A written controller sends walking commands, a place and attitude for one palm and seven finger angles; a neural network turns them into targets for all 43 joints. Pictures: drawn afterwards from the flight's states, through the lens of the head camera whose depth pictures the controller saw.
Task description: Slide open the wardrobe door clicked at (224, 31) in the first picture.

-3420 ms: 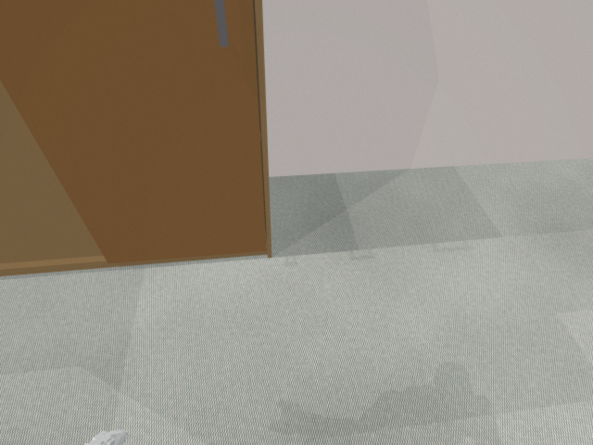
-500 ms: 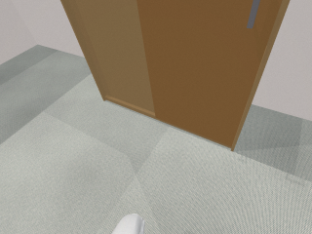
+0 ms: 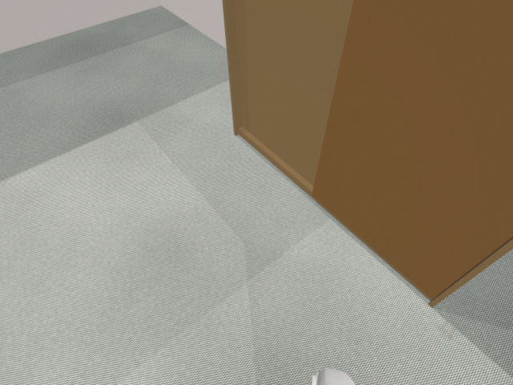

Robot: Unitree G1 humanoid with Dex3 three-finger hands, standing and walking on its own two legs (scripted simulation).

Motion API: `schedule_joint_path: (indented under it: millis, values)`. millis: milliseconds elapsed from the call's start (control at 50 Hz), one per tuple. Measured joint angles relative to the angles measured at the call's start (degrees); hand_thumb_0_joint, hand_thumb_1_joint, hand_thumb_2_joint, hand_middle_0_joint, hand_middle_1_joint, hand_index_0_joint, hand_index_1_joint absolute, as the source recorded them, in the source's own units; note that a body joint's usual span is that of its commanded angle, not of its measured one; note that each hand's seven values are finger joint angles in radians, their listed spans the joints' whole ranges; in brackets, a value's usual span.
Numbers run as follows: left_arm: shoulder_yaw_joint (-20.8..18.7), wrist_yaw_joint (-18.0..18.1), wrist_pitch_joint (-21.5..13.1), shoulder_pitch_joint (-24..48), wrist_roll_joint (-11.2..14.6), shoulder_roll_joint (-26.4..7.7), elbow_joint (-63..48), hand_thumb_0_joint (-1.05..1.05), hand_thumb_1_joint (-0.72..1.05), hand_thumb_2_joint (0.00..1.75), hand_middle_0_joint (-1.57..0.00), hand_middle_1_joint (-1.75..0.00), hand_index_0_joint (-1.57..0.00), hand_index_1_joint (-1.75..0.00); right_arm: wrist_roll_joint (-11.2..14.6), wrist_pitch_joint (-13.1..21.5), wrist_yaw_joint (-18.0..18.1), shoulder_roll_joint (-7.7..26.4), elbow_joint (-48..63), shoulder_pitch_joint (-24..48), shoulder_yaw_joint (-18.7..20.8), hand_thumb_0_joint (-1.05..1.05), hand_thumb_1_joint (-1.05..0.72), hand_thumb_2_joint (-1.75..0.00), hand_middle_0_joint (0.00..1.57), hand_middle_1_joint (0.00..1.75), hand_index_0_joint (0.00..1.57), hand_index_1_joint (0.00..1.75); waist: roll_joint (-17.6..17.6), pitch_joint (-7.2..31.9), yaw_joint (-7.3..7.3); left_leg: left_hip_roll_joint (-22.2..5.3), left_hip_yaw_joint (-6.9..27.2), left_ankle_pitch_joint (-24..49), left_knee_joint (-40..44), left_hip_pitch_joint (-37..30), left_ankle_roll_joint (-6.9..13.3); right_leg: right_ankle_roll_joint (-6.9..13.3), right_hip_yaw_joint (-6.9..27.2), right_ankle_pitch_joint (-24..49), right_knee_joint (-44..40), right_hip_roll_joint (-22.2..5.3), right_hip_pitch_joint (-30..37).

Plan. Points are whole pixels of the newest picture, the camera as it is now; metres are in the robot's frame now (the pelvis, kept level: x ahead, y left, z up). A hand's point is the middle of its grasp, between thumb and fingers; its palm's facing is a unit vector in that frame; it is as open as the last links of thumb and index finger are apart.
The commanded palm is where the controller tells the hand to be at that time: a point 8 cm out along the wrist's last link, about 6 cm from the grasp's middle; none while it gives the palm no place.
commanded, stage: walk to a spot facing it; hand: right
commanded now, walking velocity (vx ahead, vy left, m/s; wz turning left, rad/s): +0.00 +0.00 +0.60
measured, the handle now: out of the picture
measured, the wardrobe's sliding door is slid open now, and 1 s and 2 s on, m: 0.00 0.00 0.00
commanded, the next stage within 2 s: turn to face it in 1.68 s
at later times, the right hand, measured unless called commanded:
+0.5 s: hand (416, 380) +0.18 -0.26 -0.15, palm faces -0.26 +0.94 -0.22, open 7.4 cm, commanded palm none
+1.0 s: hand (364, 364) +0.19 -0.17 -0.14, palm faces -0.51 +0.83 -0.22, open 7.3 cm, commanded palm none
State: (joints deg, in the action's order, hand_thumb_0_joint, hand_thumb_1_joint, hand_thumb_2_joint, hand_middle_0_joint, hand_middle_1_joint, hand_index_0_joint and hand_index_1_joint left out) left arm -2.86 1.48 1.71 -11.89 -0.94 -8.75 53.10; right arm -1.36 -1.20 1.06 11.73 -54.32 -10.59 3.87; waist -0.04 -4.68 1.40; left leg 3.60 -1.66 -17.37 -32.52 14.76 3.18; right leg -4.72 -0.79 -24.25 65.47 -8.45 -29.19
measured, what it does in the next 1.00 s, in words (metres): steps on the spot, turning left: right foot, then left foot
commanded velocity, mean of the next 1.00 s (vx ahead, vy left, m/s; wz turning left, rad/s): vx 0.07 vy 0.00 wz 0.60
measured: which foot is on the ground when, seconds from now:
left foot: down 0.00-0.18, up 0.20-0.60, down 0.62-1.00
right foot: up 0.00-0.14, down 0.16-0.62, up 0.64-1.00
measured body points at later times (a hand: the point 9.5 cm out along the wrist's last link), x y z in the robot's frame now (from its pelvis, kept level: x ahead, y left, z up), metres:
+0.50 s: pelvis +0.04 -0.08 +0.01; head +0.08 -0.08 +0.46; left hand +0.03 +0.18 -0.12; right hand +0.19 -0.31 -0.14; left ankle -0.03 +0.05 -0.66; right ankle +0.09 -0.18 -0.73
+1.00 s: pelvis +0.02 -0.05 +0.01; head +0.03 -0.03 +0.46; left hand -0.06 +0.21 -0.13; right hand +0.22 -0.21 -0.13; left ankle -0.01 +0.04 -0.73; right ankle +0.11 -0.16 -0.68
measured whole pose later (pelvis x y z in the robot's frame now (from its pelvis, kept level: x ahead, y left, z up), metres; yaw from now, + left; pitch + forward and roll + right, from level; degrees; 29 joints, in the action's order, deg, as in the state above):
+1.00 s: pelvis +0.02 -0.05 +0.01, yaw +35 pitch +0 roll +0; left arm -3.8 -0.4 2.9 -11.9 -1.9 -13.8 53.2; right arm -1.2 -0.6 -0.9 10.7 -53.2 -13.3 3.3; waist 1.4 -1.2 -0.5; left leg 3.9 2.5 -11.8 -25.7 13.8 3.1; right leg -5.9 -2.4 -21.0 53.0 -5.6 -25.4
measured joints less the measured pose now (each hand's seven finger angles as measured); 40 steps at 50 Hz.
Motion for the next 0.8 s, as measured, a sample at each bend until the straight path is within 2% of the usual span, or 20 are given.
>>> schedule_joint_path:
  millis: [60, 120, 160, 200, 240, 280, 320, 360, 420, 500, 580, 620, 640, 660, 700, 740, 800]
  values:
    - [0.13, -0.23, -0.94, 4.35, 0.08, -0.69, -2.94, 0.00, 0.91, 0.90, -0.20, -0.30, -0.20, -0.29, -0.30, -0.48, -0.54, 0.55, 0.15, -0.50, 0.29, 0.00, -0.91, -0.90, 0.20, 0.29, 0.20, 0.30, 0.08, 0.27, -0.81, -0.81, 2.82, -0.27, -0.20, 0.48, -1.33, -0.60, 0.65, 3.06, -10.70, -0.20, -0.24]
    - [0.30, -0.36, -1.49, 6.94, 0.21, -1.39, -4.39, 0.00, 0.91, 0.90, -0.20, -0.30, -0.20, -0.29, -0.45, -0.72, -0.95, 1.10, 1.21, -0.75, 0.79, 0.00, -0.91, -0.90, 0.20, 0.30, 0.20, 0.30, -0.07, 0.12, -2.40, -1.29, 5.41, -1.61, -2.14, 1.37, -2.93, -0.65, 0.01, 4.25, -19.32, 1.29, 2.18]
    - [0.48, -0.37, -1.94, 7.28, 0.33, -1.80, -4.84, 0.00, 0.91, 0.90, -0.20, -0.30, -0.20, -0.29, -0.31, -1.05, -0.98, 1.61, 1.91, -1.11, 1.19, 0.00, -0.91, -0.90, 0.20, 0.30, 0.20, 0.30, -0.33, 0.37, -3.13, -1.43, 6.74, -3.23, -4.37, 2.01, -4.18, -0.56, -1.53, 7.47, -26.79, 2.60, 5.70]
    - [0.86, -0.39, -2.39, 7.35, 0.13, -1.09, -4.48, 0.00, 0.91, 0.90, -0.20, -0.30, -0.20, -0.29, 0.20, -1.66, -0.87, 2.97, 2.26, -1.00, 1.87, 0.00, -0.91, -0.90, 0.20, 0.30, 0.20, 0.30, -2.64, 0.09, -4.02, -2.09, 8.26, -7.38, -10.31, 3.97, -4.75, 2.42, -3.88, 8.96, -27.61, 3.58, 6.97]
    - [1.66, -0.77, -2.33, 6.61, -0.22, -0.76, -4.63, 0.00, 0.91, 0.90, -0.20, -0.30, -0.20, -0.30, 0.17, -2.08, -0.71, 3.78, 2.42, -1.35, 2.33, 0.00, -0.91, -0.90, 0.20, 0.29, 0.20, 0.30, -2.83, 0.20, -4.50, -1.13, 6.78, -13.11, -22.66, 7.92, -5.35, 4.09, -5.56, 7.66, -27.04, 2.26, 7.85]
    - [1.98, -0.69, -2.15, 5.41, -0.51, -0.34, -4.62, 0.00, 0.91, 0.90, -0.20, -0.30, -0.20, -0.30, -0.09, -2.41, -1.09, 4.38, 2.35, -1.59, 2.73, 0.00, -0.91, -0.90, 0.20, 0.29, 0.20, 0.30, -2.64, 0.37, -4.01, -1.34, 4.47, -12.66, -32.67, 10.98, -6.00, 4.55, -6.68, 7.76, -28.95, 1.27, 9.53]
    - [2.11, -0.55, -2.05, 4.14, -0.64, -0.12, -4.32, 0.00, 0.91, 0.90, -0.20, -0.30, -0.20, -0.30, -0.19, -2.51, -1.71, 4.76, 2.62, -1.64, 2.95, 0.00, -0.91, -0.90, 0.20, 0.29, 0.20, 0.30, -2.55, 0.36, -3.56, -2.47, 2.68, -10.14, -38.17, 13.00, -6.62, 4.53, -7.81, 8.94, -31.64, 0.76, 11.14]
    - [1.99, -0.51, -1.88, 2.98, -0.65, -0.17, -3.79, 0.00, 0.91, 0.90, -0.20, -0.30, -0.20, -0.30, -0.10, -2.73, -2.16, 4.72, 3.02, -1.69, 2.96, 0.00, -0.91, -0.90, 0.19, 0.29, 0.20, 0.30, -2.34, 0.34, -3.35, -3.67, 1.69, -7.88, -39.73, 13.96, -7.13, 4.74, -9.28, 9.87, -33.88, 0.34, 12.51]
    - [1.41, -0.54, -1.65, 1.36, -0.57, -0.56, -2.83, 0.00, 0.91, 0.90, -0.20, -0.30, -0.20, -0.30, -0.04, -3.23, -2.61, 4.04, 3.18, -1.70, 2.76, 0.00, -0.91, -0.90, 0.19, 0.29, 0.20, 0.30, -1.74, 0.37, -2.81, -5.43, 0.46, -6.54, -36.69, 13.65, -7.64, 4.84, -11.74, 10.48, -35.87, -0.25, 14.05]
    - [0.39, -0.84, -1.37, -0.41, -0.66, -1.54, -1.53, 0.00, 0.91, 0.90, -0.20, -0.30, -0.20, -0.30, 0.01, -3.85, -2.94, 2.63, 3.02, -0.95, 2.21, 0.00, -0.91, -0.90, 0.19, 0.29, 0.20, 0.30, -0.59, 0.07, -1.57, -7.03, -1.56, -7.62, -26.38, 10.93, -7.67, 4.47, -15.11, 10.29, -36.24, -1.30, 15.22]
    - [-0.72, -1.23, -0.93, -1.74, -0.79, -3.12, -0.28, 0.00, 0.91, 0.90, -0.20, -0.30, -0.20, -0.30, 0.09, -3.34, -2.98, 1.24, 3.24, 0.44, 1.48, 0.00, -0.91, -0.90, 0.19, 0.29, 0.20, 0.30, 1.06, -0.32, -0.17, -6.82, -3.43, -7.22, -14.03, 6.60, -6.41, 3.26, -18.17, 8.84, -33.42, -3.17, 14.92]
    - [-1.20, -1.44, -0.60, -2.99, -0.62, -4.02, 0.06, 0.00, 0.91, 0.90, -0.20, -0.30, -0.20, -0.30, 0.05, -2.39, -2.93, 1.01, 3.92, 0.68, 0.97, 0.00, -0.91, -0.90, 0.20, 0.29, 0.20, 0.30, 1.68, 0.14, 0.18, -6.41, -4.09, -1.39, -4.65, 2.70, -5.20, 2.17, -19.19, 6.90, -29.38, -4.48, 13.61]
    - [-1.42, -1.48, -0.21, -3.34, -0.49, -4.62, 0.35, 0.00, 0.91, 0.90, -0.20, -0.30, -0.20, -0.30, -0.16, -1.57, -2.65, 0.72, 3.92, 1.06, 0.77, 0.00, -0.91, -0.90, 0.20, 0.29, 0.20, 0.30, 2.39, 0.21, 0.13, -5.81, -3.99, -0.57, -3.90, 2.70, -3.46, 1.34, -17.97, 3.16, -25.21, -5.00, 11.82]
    - [-1.56, -1.34, 0.53, -3.31, -0.43, -5.27, 0.74, 0.00, 0.91, 0.90, -0.20, -0.30, -0.20, -0.30, -0.12, -1.00, -2.29, 0.25, 3.83, 1.54, 0.45, 0.00, -0.91, -0.90, 0.20, 0.29, 0.20, 0.30, 3.27, -0.04, 0.20, -5.17, -3.84, -1.23, -5.21, 3.33, -2.14, 0.83, -14.56, -1.37, -19.77, -4.48, 9.46]
    - [-1.68, -0.93, 1.87, -3.26, -0.29, -6.01, 1.24, 0.00, 0.91, 0.90, -0.20, -0.30, -0.20, -0.30, 0.12, -0.47, -1.71, -0.49, 3.88, 1.77, -0.08, 0.00, -0.91, -0.90, 0.20, 0.29, 0.20, 0.30, 4.04, -0.13, 0.32, -4.52, -3.28, -2.01, -5.49, 3.24, -0.79, 0.42, -8.67, -4.80, -9.34, -2.09, 5.10]
    - [-1.60, -0.76, 2.46, -2.72, -0.37, -6.09, 1.58, 0.01, 0.91, 0.90, -0.20, -0.30, -0.20, -0.29, 0.29, -0.37, -1.17, -0.87, 3.83, 1.35, -0.10, 0.00, -0.91, -0.90, 0.20, 0.29, 0.20, 0.30, 3.78, 0.14, 0.00, -3.85, -1.93, -0.80, -3.27, 2.38, -0.48, -0.13, -5.64, -2.58, -2.77, -0.33, 2.24]
    - [-1.41, -0.88, 2.22, -1.60, -0.55, -5.74, 1.11, 0.01, 0.91, 0.90, -0.20, -0.30, -0.20, -0.29, 0.50, -0.48, -1.01, -0.96, 3.29, 0.72, -0.30, 0.00, -0.91, -0.90, 0.20, 0.29, 0.20, 0.30, 3.27, 0.50, 0.08, -2.58, -0.11, 2.04, 0.78, 1.07, -0.15, -1.00, -3.20, 2.69, -0.29, 0.75, 0.02]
